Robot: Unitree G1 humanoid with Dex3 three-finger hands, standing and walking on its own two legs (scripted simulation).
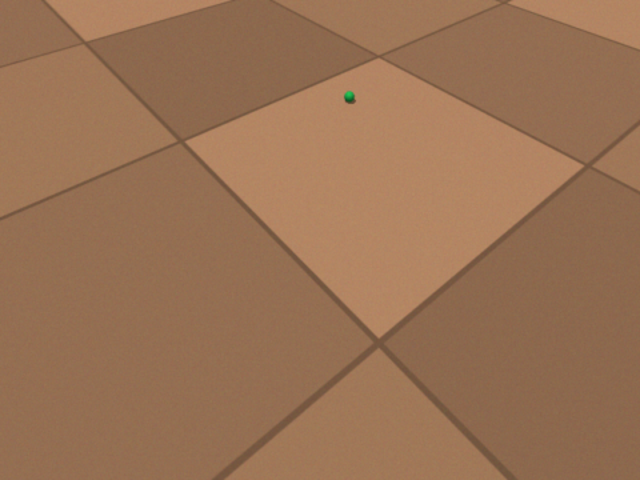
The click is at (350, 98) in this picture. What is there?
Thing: free ball
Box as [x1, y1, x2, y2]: [344, 91, 353, 101]
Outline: 348,91 345,93 344,97 347,101 351,101 353,99 353,93
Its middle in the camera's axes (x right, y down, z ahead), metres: +0.16 -0.83 +2.24
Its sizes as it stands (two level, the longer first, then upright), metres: 0.059 0.059 0.059
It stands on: the floor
